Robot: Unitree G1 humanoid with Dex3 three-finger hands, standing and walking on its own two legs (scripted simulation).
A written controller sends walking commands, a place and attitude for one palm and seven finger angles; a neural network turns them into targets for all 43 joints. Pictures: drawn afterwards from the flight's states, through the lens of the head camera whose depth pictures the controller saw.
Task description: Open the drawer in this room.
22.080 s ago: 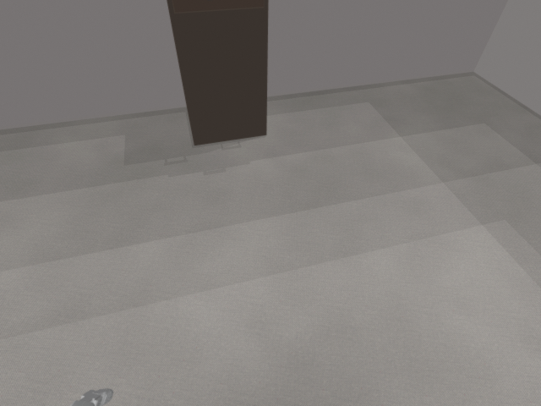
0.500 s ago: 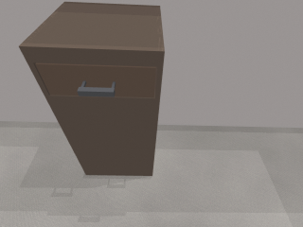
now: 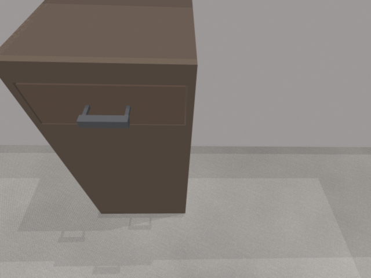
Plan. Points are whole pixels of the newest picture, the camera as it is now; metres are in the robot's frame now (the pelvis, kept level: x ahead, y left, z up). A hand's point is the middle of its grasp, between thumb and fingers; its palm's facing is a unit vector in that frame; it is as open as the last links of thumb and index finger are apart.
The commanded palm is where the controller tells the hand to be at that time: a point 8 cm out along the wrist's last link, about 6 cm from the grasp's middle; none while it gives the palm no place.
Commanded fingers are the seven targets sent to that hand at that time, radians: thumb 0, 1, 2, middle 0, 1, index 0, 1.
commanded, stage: come to a stop and stand still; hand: left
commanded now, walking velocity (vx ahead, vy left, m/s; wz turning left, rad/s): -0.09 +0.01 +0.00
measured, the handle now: (105, 115) +0.48 +0.25 +0.04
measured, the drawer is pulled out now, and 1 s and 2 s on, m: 0.00 0.00 0.00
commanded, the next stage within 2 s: look again from close up in 0.92 s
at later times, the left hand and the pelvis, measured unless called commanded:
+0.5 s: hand out of the picture +0.01 +0.16 -0.17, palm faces +0.03 -0.98 -0.21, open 7.1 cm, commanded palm none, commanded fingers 0.00 0.90 0.90 -0.20 -0.30 -0.20 -0.30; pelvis -0.05 -0.02 +0.00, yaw +0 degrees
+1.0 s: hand out of the picture -0.13 +0.12 -0.18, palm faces +0.06 -0.99 -0.10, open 7.3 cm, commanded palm none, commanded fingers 0.00 0.90 0.90 -0.20 -0.30 -0.20 -0.30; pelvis -0.07 -0.02 +0.00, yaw +1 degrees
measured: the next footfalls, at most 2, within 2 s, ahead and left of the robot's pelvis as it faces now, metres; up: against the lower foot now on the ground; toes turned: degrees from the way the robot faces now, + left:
none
